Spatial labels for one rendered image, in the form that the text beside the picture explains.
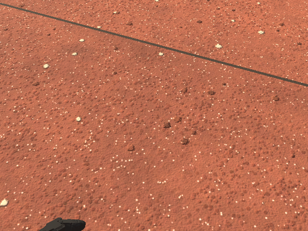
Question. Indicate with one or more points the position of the left robot hand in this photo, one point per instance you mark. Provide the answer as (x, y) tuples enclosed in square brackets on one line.
[(59, 224)]

